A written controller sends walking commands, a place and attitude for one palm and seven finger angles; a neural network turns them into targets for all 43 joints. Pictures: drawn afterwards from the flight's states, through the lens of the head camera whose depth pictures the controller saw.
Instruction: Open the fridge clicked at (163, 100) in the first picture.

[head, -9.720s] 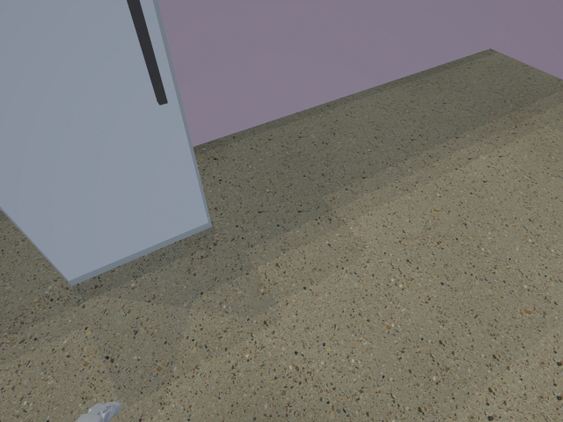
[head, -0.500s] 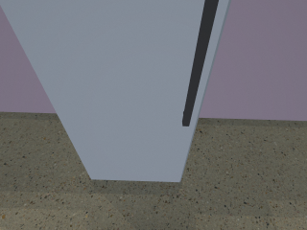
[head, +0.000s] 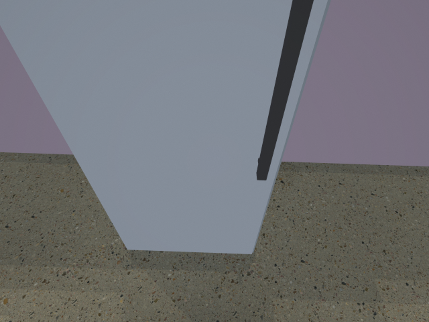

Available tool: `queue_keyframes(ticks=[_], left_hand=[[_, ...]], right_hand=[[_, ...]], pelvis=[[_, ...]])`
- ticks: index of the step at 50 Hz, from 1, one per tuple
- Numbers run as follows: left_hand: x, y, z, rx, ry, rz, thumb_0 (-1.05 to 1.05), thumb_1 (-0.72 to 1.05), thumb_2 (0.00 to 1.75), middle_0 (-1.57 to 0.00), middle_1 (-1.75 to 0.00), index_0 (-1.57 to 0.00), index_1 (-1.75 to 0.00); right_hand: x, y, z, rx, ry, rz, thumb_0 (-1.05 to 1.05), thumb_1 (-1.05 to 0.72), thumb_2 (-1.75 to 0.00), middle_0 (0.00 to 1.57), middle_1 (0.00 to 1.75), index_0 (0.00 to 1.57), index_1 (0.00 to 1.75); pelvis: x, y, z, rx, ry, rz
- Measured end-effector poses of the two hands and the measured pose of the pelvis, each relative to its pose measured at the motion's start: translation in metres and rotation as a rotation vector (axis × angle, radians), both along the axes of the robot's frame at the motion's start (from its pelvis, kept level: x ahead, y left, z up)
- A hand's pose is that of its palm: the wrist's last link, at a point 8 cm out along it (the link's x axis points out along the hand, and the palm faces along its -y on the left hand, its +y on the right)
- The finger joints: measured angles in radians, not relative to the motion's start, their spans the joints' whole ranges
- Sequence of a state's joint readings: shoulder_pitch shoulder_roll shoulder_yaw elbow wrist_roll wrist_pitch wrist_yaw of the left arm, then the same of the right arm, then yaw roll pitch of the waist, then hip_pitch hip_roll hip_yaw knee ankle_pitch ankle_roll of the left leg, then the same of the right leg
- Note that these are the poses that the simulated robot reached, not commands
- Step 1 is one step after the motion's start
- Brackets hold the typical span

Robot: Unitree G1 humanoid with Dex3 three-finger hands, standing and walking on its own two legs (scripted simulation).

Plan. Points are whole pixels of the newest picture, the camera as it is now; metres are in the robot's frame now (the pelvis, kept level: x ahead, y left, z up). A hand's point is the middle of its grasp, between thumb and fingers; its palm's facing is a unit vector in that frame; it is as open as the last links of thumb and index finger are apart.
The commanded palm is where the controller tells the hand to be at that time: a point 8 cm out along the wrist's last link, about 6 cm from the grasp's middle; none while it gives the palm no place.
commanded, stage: come to a stop and stand still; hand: right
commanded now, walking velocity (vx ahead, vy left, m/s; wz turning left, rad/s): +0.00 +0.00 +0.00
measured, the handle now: (277, 93) +0.50 -0.08 +0.19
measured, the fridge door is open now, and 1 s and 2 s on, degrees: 0 0 0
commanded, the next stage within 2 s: look again from close up in 0.20 s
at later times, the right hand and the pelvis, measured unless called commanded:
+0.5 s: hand out of the picture +0.08 -0.23 -0.16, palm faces -0.02 +0.95 -0.32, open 7.4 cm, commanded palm none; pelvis +0.01 +0.01 +0.01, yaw -1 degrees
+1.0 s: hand out of the picture +0.07 -0.22 -0.16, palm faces -0.02 +0.95 -0.30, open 7.4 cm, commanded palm none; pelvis +0.01 +0.01 +0.01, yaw -1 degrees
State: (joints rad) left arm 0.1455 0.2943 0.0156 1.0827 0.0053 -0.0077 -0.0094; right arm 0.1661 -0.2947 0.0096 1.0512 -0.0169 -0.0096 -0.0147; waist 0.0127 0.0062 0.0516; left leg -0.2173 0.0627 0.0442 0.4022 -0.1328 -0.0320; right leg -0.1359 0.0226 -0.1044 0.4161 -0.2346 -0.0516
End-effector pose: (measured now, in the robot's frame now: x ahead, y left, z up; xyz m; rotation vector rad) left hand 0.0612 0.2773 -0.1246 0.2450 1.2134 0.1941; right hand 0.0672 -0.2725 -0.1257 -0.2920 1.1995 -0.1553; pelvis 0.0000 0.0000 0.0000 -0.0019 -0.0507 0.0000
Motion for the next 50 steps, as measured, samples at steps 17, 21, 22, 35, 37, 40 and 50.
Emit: queue_keyframes(ticks=[17, 21, 22, 35, 37, 40, 50], left_hand=[[0.02, 0.015, 0.007, 0.023, -0.001, -0.027, 0.01, 0.91, 0.9, -0.2, -0.3, -0.2, -0.3], [0.016, 0.016, 0.006, 0.02, 0.016, -0.024, 0.01, 0.91, 0.9, -0.2, -0.3, -0.2, -0.3], [0.015, 0.016, 0.005, 0.019, 0.02, -0.023, 0.01, 0.91, 0.9, -0.2, -0.3, -0.2, -0.3], [0.0, 0.015, 0.002, 0.008, 0.064, -0.012, 0.01, 0.91, 0.9, -0.21, -0.3, -0.2, -0.3], [-0.002, 0.015, 0.002, 0.007, 0.068, -0.011, 0.01, 0.91, 0.9, -0.21, -0.3, -0.2, -0.3], [-0.003, 0.015, 0.002, 0.007, 0.072, -0.009, 0.01, 0.91, 0.9, -0.21, -0.3, -0.2, -0.3], [-0.003, 0.014, 0.001, 0.005, 0.075, -0.009, 0.01, 0.91, 0.9, -0.21, -0.3, -0.2, -0.3]], right_hand=[[0.01, -0.005, 0.008, -0.025, -0.002, -0.011, 0.01, -0.91, -0.89, 0.21, 0.3, 0.2, 0.3], [0.006, -0.003, 0.008, -0.024, 0.011, -0.016, 0.01, -0.91, -0.89, 0.21, 0.3, 0.2, 0.3], [0.005, -0.003, 0.008, -0.023, 0.014, -0.017, 0.01, -0.91, -0.89, 0.21, 0.3, 0.2, 0.3], [-0.005, 0.006, 0.004, -0.006, 0.042, -0.028, 0.01, -0.91, -0.89, 0.21, 0.3, 0.2, 0.3], [-0.006, 0.007, 0.004, -0.004, 0.045, -0.029, 0.01, -0.91, -0.89, 0.21, 0.3, 0.2, 0.3], [-0.006, 0.008, 0.003, -0.002, 0.048, -0.029, 0.01, -0.91, -0.89, 0.21, 0.3, 0.2, 0.3], [-0.005, 0.008, 0.003, -0.002, 0.051, -0.029, 0.01, -0.91, -0.89, 0.21, 0.3, 0.2, 0.3]], pelvis=[[0.009, 0.006, 0.004, 0.0, -0.003, -0.011], [0.011, 0.008, 0.005, 0.001, -0.003, -0.013], [0.011, 0.009, 0.005, 0.001, -0.003, -0.013], [0.012, 0.012, 0.006, 0.002, -0.001, -0.015], [0.012, 0.012, 0.006, 0.002, 0.0, -0.015], [0.012, 0.013, 0.006, 0.002, 0.0, -0.014], [0.013, 0.013, 0.006, 0.001, 0.004, -0.013]])
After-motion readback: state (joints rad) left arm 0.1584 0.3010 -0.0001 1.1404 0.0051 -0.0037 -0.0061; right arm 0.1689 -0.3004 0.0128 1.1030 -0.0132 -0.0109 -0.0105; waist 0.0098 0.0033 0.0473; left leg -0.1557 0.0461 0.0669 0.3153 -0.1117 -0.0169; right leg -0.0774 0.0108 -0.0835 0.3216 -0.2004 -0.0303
